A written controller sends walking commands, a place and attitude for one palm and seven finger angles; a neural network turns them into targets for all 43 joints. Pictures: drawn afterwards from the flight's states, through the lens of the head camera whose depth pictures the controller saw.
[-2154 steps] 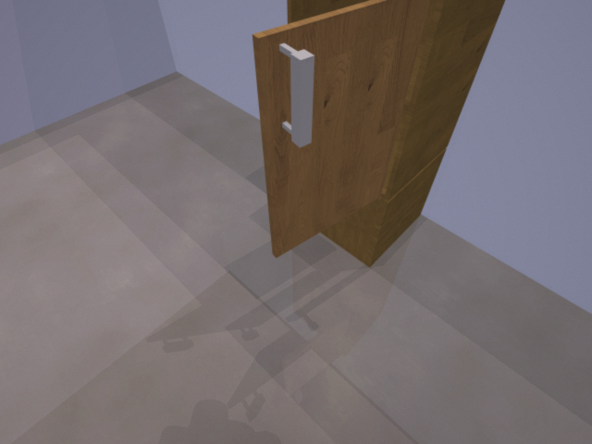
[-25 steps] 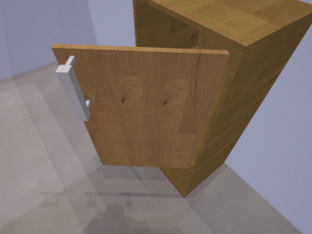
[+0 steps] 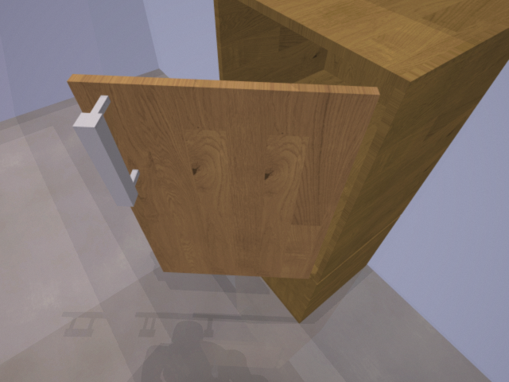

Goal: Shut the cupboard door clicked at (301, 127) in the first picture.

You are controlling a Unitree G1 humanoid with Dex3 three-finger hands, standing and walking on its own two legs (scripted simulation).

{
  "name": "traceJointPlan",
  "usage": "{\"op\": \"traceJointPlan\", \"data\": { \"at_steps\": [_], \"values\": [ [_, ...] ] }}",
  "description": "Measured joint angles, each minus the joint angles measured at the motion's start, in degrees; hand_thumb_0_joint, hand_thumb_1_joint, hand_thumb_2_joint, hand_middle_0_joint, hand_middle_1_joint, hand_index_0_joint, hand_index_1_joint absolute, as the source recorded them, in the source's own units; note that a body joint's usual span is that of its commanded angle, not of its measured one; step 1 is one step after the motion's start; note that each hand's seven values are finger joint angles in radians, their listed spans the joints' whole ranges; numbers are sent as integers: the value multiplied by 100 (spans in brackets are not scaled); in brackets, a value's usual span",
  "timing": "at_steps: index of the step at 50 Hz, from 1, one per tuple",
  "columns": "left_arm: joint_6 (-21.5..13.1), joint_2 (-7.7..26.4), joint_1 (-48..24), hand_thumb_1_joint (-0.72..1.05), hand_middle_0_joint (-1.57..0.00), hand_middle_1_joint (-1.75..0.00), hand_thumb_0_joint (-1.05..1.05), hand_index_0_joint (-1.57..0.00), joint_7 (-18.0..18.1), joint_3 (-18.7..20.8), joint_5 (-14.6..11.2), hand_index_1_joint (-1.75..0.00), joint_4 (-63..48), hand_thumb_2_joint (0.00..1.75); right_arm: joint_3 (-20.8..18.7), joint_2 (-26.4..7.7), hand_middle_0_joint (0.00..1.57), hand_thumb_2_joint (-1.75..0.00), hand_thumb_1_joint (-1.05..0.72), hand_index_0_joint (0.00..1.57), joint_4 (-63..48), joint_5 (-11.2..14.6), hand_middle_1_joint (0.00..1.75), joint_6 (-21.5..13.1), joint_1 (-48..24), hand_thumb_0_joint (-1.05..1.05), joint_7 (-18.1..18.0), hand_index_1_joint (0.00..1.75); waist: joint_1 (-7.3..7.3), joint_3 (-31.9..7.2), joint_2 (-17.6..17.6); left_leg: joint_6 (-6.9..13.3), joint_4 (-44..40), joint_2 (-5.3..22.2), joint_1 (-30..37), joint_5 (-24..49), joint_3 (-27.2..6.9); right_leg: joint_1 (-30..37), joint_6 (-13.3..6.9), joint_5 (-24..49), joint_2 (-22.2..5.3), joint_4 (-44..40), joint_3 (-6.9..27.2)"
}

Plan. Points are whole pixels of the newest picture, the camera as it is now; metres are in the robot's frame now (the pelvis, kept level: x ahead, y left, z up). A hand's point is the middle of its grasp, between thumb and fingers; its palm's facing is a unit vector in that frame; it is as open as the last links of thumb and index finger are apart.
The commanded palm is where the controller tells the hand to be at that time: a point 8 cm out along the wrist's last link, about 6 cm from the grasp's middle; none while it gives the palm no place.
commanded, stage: shuffle to correct the standing spot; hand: left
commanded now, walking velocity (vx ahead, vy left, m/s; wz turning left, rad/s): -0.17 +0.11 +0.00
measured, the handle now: (116, 154) +0.39 +0.24 +0.15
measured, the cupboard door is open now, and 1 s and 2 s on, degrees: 50 50 50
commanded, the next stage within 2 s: come to a stop and stand still in 0.08 s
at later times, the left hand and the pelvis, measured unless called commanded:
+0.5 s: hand out of the picture +0.01 +0.22 -0.18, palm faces +0.02 -0.97 -0.22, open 7.4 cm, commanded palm none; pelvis -0.04 +0.03 +0.00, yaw +0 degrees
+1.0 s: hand out of the picture -0.04 +0.19 -0.18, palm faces +0.01 -0.98 -0.21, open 7.4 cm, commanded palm none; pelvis -0.04 +0.01 -0.01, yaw +1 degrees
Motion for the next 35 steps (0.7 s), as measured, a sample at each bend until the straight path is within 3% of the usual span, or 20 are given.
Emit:
{"op": "traceJointPlan", "data": {
  "at_steps": [9,13,15,17,21,25,29,35],
  "values": [
    [155,113,-225,91,-20,-30,1,-20,19,145,28,-30,-375,90,-177,-129,20,-90,-92,20,-426,-42,30,241,-284,1,24,30,6,188,142,-3,618,44,-370,-176,34,-377,-16,-190,6,623,37],
    [215,169,-305,91,-20,-30,1,-20,16,187,63,-30,-515,90,-262,-215,20,-90,-91,19,-571,-45,30,332,-322,1,44,30,2,214,169,-155,1229,6,-610,-518,-159,-474,7,-253,-40,843,0],
    [248,201,-294,91,-20,-30,1,-20,8,197,78,-30,-542,90,-276,-224,20,-90,-91,19,-601,-39,30,315,-279,1,63,30,-13,145,130,-168,1064,4,-509,-521,-240,-536,61,-285,-70,933,12],
    [286,262,-332,91,-20,-30,1,-20,-13,214,65,-30,-535,90,-243,-165,20,-90,-91,19,-593,-50,30,219,-223,1,77,30,-14,127,-32,7,915,-96,-456,-304,-166,-585,106,-320,-172,1022,74],
    [265,301,-405,91,-20,-30,1,-20,-58,201,43,-30,-480,90,-121,-54,20,-90,-91,19,-512,-84,30,94,-72,1,96,30,11,30,-132,177,567,-168,-380,-146,-123,-637,-41,-653,-188,1116,103],
    [142,334,-411,91,-20,-30,1,-20,-114,173,36,-30,-412,90,-48,27,20,-90,-91,20,-382,-81,30,42,-32,1,66,30,15,-36,-158,173,237,-212,-351,94,-137,-422,-94,-166,-184,582,85],
    [73,233,-334,91,-20,-30,1,-20,-103,111,4,-29,-223,90,-55,-19,21,-90,-93,20,-252,-43,30,16,-89,1,29,30,-42,-25,-13,126,112,-127,-282,181,-182,-188,153,135,-104,96,51],
    [44,61,-75,91,-20,-30,1,-20,-34,1,41,-30,-40,90,-11,-86,21,-90,-93,20,-242,-13,30,38,28,1,84,30,-106,-120,114,57,182,-4,-296,189,-271,-58,103,231,22,-102,-36]
  ]
}}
